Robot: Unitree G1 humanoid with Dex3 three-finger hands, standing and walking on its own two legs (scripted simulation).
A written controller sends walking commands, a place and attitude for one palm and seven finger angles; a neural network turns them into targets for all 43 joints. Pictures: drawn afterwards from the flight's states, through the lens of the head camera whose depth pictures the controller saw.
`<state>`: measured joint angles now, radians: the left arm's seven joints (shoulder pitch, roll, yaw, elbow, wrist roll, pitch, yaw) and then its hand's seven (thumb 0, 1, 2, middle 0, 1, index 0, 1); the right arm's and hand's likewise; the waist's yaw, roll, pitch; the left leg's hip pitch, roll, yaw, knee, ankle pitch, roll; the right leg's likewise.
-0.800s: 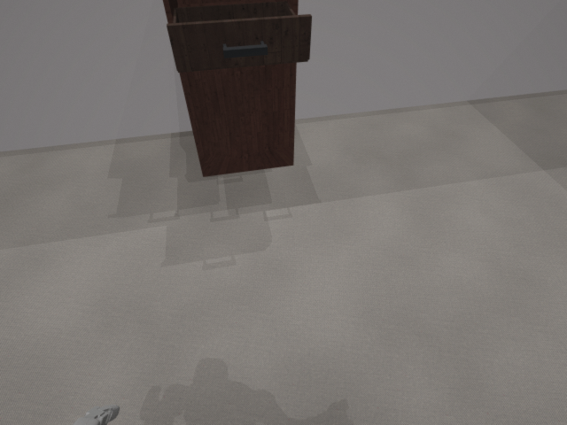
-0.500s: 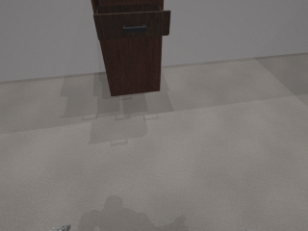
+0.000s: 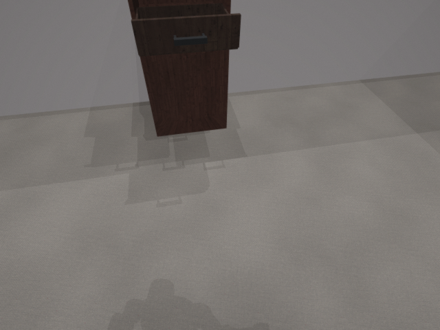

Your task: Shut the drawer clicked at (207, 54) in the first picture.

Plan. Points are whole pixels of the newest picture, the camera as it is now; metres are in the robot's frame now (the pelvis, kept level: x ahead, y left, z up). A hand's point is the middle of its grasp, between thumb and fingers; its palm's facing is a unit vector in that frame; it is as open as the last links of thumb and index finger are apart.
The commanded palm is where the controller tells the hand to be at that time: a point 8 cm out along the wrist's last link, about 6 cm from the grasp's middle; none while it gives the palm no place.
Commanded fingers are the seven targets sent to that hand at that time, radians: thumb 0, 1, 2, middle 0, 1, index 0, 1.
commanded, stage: stand and wait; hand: left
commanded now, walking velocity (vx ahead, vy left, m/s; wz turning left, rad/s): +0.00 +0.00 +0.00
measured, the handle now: (189, 38) +1.20 +0.20 +0.02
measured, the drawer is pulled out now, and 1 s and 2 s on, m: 0.30 0.30 0.30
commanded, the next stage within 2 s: look at it before walking up in 0.02 s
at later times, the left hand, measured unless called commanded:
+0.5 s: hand out of the picture +0.07 +0.25 -0.15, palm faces -0.03 -0.94 -0.33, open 7.3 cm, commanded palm none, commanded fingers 0.00 0.90 0.90 -0.20 -0.30 -0.20 -0.30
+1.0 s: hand out of the picture +0.05 +0.21 -0.18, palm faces -0.05 -0.97 -0.23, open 7.3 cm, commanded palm none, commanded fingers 0.00 0.90 0.90 -0.20 -0.30 -0.20 -0.30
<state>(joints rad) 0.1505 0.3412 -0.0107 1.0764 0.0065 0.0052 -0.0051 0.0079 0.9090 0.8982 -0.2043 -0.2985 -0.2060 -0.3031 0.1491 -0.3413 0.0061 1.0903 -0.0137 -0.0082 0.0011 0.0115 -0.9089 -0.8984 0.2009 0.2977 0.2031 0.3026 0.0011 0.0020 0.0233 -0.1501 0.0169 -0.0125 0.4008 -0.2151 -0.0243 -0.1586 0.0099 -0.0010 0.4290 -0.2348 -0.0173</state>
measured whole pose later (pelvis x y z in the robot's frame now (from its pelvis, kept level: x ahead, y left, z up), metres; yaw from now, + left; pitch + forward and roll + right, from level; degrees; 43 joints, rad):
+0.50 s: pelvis +0.00 +0.00 +0.00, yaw +0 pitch -2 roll +0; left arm 0.15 0.34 -0.01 1.08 0.01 0.00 -0.01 0.01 0.91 0.90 -0.20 -0.30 -0.21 -0.30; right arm 0.14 -0.34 0.01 1.11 -0.01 -0.01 0.00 0.01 -0.91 -0.90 0.20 0.30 0.20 0.30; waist 0.00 0.00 0.03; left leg -0.15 0.01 -0.01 0.38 -0.20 -0.02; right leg -0.16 0.01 0.00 0.40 -0.22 -0.01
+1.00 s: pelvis +0.04 +0.01 -0.01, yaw -4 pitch +0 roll +0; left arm 0.31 0.25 0.01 1.08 0.02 0.02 -0.02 0.01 0.91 0.90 -0.20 -0.30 -0.20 -0.30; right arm 0.25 -0.25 0.00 1.09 -0.03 -0.01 0.01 0.01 -0.91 -0.90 0.20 0.30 0.20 0.30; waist 0.02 0.00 -0.03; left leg -0.17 0.04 0.05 0.53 -0.35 -0.01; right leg -0.20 0.03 0.06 0.55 -0.34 -0.03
